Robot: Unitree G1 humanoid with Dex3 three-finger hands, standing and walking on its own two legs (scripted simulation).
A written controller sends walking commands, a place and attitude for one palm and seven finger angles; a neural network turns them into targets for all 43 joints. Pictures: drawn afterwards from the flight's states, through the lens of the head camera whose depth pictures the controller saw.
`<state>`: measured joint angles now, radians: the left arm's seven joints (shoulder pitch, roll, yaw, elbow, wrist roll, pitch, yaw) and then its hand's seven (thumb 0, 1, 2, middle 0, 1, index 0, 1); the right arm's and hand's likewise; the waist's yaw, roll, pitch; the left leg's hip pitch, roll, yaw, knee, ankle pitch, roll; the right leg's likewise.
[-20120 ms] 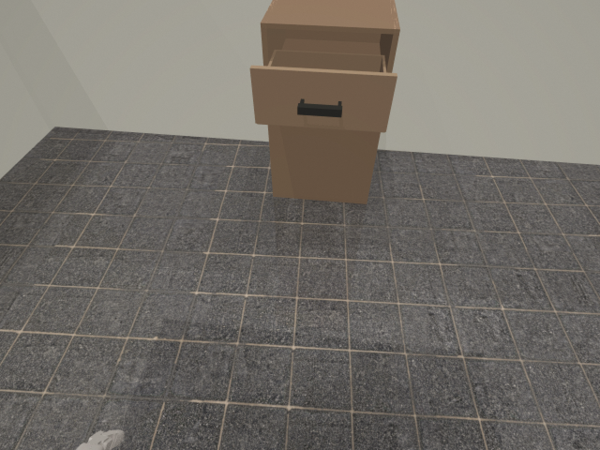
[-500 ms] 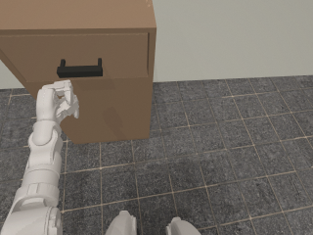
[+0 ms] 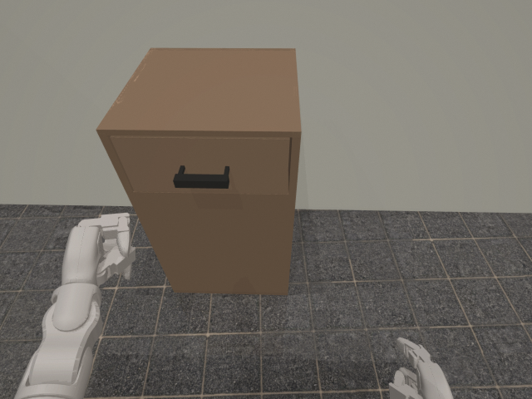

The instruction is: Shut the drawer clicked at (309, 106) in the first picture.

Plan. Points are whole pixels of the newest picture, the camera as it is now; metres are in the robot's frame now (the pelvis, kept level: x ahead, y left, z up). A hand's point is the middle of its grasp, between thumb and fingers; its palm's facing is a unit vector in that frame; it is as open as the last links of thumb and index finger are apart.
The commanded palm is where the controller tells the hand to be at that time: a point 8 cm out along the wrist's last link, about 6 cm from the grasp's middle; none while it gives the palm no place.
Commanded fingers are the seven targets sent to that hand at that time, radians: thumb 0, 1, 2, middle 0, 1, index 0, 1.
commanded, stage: draw the hand back to the body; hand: left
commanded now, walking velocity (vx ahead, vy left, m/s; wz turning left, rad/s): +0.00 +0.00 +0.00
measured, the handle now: (203, 175) +0.62 +0.20 -0.06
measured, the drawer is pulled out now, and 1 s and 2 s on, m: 0.00 0.00 0.00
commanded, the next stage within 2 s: step back with the hand held close in 0.62 s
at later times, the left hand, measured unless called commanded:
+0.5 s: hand (43, 292) +0.18 +0.23 +0.19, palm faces +0.38 -0.83 -0.41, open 3.3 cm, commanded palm +0.14 +0.28 +0.19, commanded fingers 0.00 0.90 0.90 -1.40 -1.60 -1.40 -1.60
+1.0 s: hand (63, 280) +0.21 +0.24 +0.17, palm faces +0.27 -0.83 -0.49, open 3.3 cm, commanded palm +0.14 +0.28 +0.19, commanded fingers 0.00 0.90 0.90 -1.40 -1.60 -1.40 -1.60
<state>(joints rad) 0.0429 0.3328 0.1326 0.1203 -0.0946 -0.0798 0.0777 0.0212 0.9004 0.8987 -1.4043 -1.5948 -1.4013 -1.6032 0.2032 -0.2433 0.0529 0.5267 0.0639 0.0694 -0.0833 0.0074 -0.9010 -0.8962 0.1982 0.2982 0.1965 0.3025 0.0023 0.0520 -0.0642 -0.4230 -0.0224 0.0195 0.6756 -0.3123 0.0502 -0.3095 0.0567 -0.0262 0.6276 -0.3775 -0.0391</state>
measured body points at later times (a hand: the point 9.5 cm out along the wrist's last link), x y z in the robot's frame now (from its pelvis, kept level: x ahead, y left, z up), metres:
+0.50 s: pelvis +0.01 +0.00 +0.02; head -0.02 -0.03 +0.47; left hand +0.16 +0.27 +0.21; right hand +0.20 -0.22 -0.07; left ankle +0.02 +0.08 -0.72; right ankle -0.03 -0.10 -0.72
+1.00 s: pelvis +0.00 +0.01 +0.02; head +0.02 -0.02 +0.47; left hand +0.19 +0.28 +0.19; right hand +0.17 -0.25 -0.07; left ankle +0.02 +0.08 -0.72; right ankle -0.03 -0.10 -0.72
